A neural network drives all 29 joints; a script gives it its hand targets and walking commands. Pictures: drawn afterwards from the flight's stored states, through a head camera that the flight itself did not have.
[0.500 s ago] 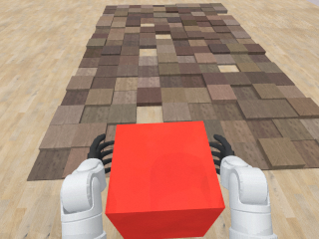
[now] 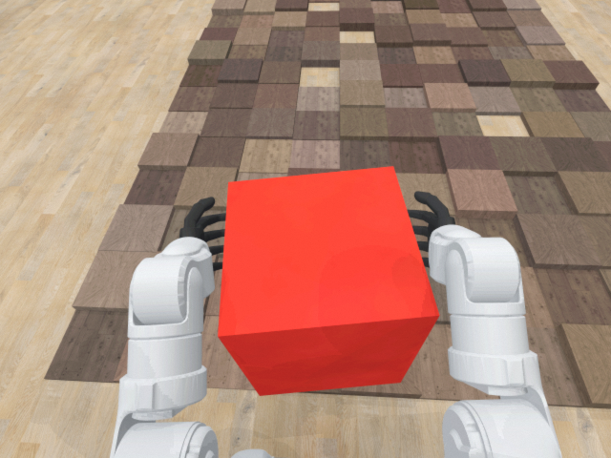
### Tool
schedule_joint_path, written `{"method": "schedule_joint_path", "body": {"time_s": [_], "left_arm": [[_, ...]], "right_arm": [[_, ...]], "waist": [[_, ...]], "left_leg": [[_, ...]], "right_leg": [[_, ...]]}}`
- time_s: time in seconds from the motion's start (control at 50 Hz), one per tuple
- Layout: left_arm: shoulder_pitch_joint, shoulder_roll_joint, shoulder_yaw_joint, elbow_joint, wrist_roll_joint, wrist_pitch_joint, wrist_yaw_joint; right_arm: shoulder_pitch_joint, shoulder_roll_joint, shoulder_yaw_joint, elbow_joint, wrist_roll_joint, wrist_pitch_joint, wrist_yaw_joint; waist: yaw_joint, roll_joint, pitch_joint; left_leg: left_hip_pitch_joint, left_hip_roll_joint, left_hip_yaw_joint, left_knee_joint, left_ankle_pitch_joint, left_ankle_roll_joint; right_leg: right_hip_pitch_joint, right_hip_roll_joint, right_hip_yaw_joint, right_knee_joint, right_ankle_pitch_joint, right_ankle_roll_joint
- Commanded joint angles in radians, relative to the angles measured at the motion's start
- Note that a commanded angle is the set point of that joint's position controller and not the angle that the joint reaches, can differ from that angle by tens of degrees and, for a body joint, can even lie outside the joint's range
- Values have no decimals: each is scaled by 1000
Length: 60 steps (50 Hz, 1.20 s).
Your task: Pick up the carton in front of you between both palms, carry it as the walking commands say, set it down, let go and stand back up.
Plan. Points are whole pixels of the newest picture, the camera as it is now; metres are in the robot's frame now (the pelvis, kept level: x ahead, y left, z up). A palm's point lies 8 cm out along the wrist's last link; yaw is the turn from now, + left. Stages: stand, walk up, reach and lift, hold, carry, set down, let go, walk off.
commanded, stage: carry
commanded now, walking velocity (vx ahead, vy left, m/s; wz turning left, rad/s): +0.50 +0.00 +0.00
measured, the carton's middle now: (321, 290) +0.33 +0.01 +0.01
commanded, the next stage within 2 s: none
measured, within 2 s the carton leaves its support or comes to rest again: neither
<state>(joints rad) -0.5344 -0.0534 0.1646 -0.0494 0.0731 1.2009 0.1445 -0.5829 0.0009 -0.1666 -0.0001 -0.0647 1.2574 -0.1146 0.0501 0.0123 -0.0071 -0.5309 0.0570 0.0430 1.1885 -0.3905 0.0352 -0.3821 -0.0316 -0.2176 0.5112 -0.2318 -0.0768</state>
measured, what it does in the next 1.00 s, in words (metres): walks ahead: left foot, then right foot 0.04 m higher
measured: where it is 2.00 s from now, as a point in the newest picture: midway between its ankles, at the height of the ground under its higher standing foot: (299, 169)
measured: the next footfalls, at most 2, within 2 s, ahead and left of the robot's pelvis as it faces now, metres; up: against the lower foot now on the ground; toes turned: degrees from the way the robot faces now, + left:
left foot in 0.22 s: +0.33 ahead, +0.11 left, +0.01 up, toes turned +8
right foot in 0.54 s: +0.51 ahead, -0.09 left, +0.05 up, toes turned -3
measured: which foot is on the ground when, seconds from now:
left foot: up 0.00-0.20, down 0.22-0.62, up 0.64-0.90, down 0.92-1.00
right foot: down 0.00-0.28, up 0.30-0.52, down 0.54-0.90, up 0.92-1.00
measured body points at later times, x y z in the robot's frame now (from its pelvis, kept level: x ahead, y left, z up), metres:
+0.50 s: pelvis +0.33 +0.03 +0.01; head +0.44 +0.04 +0.45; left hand +0.75 +0.15 +0.10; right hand +0.71 -0.15 +0.10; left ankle +0.28 +0.11 -0.73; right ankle +0.37 -0.09 -0.66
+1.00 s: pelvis +0.70 +0.05 +0.01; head +0.74 +0.08 +0.45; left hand +1.11 +0.23 +0.21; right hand +1.11 -0.07 +0.21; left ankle +0.76 +0.10 -0.72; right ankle +0.55 -0.10 -0.61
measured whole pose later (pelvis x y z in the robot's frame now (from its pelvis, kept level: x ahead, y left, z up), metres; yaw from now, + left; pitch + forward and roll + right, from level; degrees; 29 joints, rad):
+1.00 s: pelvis +0.70 +0.05 +0.01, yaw -1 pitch +4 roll -3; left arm -1.04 0.08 0.28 0.22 -0.01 1.31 0.16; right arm -1.00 -0.01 -0.32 0.12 -0.16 1.35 -0.10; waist 0.06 0.00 -0.01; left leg -0.46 -0.02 0.06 0.59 -0.21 0.12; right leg -0.39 0.02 0.03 1.21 -0.53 -0.03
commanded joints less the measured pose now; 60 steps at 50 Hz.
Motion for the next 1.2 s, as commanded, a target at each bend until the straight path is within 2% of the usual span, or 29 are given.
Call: {"method": "schedule_joint_path", "body": {"time_s": [0.0,0.12,0.16,0.18,0.2,0.22,0.24,0.3,0.38,0.46,0.5,0.52,0.54,0.56,0.58,0.6,0.64,0.7,0.76,0.8,0.82,0.84,0.86,0.88,0.92,0.96,1.0,1.1,1.18], "left_arm": [[-820,-1031,-676,-80,-531,-14,-287],[-819,-980,-612,51,-489,0,-267],[-817,-976,-594,81,-469,10,-263],[-818,-978,-585,101,-455,16,-262],[-827,-979,-575,115,-445,22,-259],[-835,-1005,-579,117,-445,30,-261],[-855,-1015,-581,99,-446,31,-258],[-895,-1058,-540,82,-401,21,-233],[-894,-1039,-541,-49,-371,-1,-198],[-813,-951,-561,-54,-311,-1,-179],[-799,-911,-565,-44,-299,3,-183],[-827,-904,-572,-43,-306,6,-188],[-814,-889,-576,-26,-312,9,-192],[-859,-870,-578,-76,-324,1,-192],[-923,-903,-613,-139,-358,7,-195],[-944,-916,-635,-176,-393,19,-194],[-992,-929,-669,-235,-465,45,-201],[-1074,-920,-676,-259,-568,102,-230],[-1117,-938,-639,-100,-613,133,-273],[-1163,-973,-602,14,-620,129,-294],[-1182,-991,-580,64,-614,130,-298],[-1205,-1004,-557,113,-605,135,-299],[-1210,-1003,-525,160,-593,145,-298],[-1181,-991,-493,213,-575,158,-294],[-1175,-992,-443,300,-556,168,-277],[-1204,-991,-358,317,-466,168,-249],[-1209,-1035,-382,240,-447,150,-228],[-1107,-1076,-350,175,-351,104,-167],[-1004,-1068,-375,176,-299,72,-159]], "right_arm": [[-759,1023,632,-136,396,-87,178],[-812,970,595,-62,377,-73,148],[-814,977,588,-26,382,-59,158],[-811,981,577,-4,383,-53,167],[-817,982,563,12,388,-50,180],[-824,968,548,30,395,-51,188],[-822,1007,552,13,416,-55,198],[-941,1113,578,-72,475,-56,216],[-1043,1164,638,-226,561,-69,226],[-947,1103,649,-202,538,-62,225],[-956,1067,666,-190,538,-55,235],[-987,1049,676,-191,537,-51,236],[-1027,1025,677,-203,536,-43,235],[-1080,1025,677,-254,555,-31,237],[-1115,1031,667,-280,560,-26,231],[-1103,1016,642,-265,554,-20,222],[-1013,936,568,-239,458,-2,186],[-881,803,456,-147,308,32,136],[-836,704,350,-3,175,54,117],[-883,714,332,40,155,56,124],[-916,729,331,63,157,59,132],[-944,744,322,91,162,65,142],[-956,735,311,128,177,70,149],[-971,746,312,144,198,79,154],[-1088,770,324,128,263,97,167],[-1113,876,334,184,344,107,199],[-1164,987,352,141,411,99,232],[-1172,1168,381,105,517,74,283],[-1123,1181,414,66,515,35,286]], "waist": [[3,-144,-444],[14,-174,-415],[-33,-171,-446],[-87,-126,-506],[-138,-3,-562],[-121,266,-639],[-127,300,-667],[-177,65,-564],[-145,105,-551],[-140,145,-483],[-68,133,-494],[1,70,-554],[70,-57,-645],[101,-339,-682],[111,-361,-637],[128,-233,-619],[122,-108,-566],[105,-69,-524],[76,-139,-469],[-4,-143,-473],[-55,-99,-490],[-107,5,-496],[-99,171,-543],[-100,230,-637],[-97,151,-559],[-45,58,-466],[-53,129,-452],[-110,146,-516],[-130,130,-521]], "left_leg": [[-163,14,27,-229,122,-8],[-56,-68,153,-593,285,7],[130,-119,207,-734,378,21],[367,-111,190,-784,423,41],[679,70,-16,-730,492,100],[917,307,-407,-692,699,210],[1054,302,-449,-708,762,275],[993,250,-327,-708,779,193],[909,227,-211,-741,632,162],[725,149,-73,-772,579,133],[550,122,31,-699,634,76],[386,101,93,-527,710,31],[137,36,65,-307,507,-4],[-92,-111,37,21,180,-37],[-299,-136,-32,176,-188,-31],[-392,-99,-92,232,-227,-11],[-464,-36,-134,119,-180,21],[-311,-66,-45,-248,-56,0],[61,-131,72,-665,279,-6],[411,-142,123,-814,588,13],[580,-85,100,-798,646,28],[763,28,7,-772,717,68],[925,220,-227,-664,1000,150],[962,329,-427,-623,1029,211],[810,366,-591,-733,572,232],[638,236,-411,-826,419,145],[590,179,-346,-833,606,91],[832,157,-229,-772,1028,53],[944,154,-198,-734,1147,55]], "right_leg": [[497,-250,278,-197,342,-104],[551,-170,112,-76,625,-67],[518,-141,51,75,766,-28],[407,-110,20,237,689,9],[119,-78,59,436,388,50],[-170,32,114,645,-230,74],[-361,78,166,839,-339,58],[-525,-2,237,825,-219,40],[-466,2,177,569,-211,41],[-249,43,105,232,-99,35],[84,122,-19,48,11,24],[364,91,15,67,44,-22],[647,-50,298,75,-27,-109],[782,-230,737,-32,318,-256],[889,-286,768,3,662,-302],[913,-259,689,40,704,-269],[891,-216,584,63,685,-161],[729,-181,486,4,641,-117],[471,-77,295,-8,662,-47],[300,-55,195,111,641,0],[196,-43,172,226,517,24],[17,-28,197,375,153,37],[-199,50,231,618,-281,56],[-274,65,273,790,-392,54],[-404,52,278,877,-336,43],[-332,-28,274,742,-153,67],[-302,-5,219,646,-118,94],[-433,19,162,576,-24,86],[-498,40,124,500,-20,49]]}}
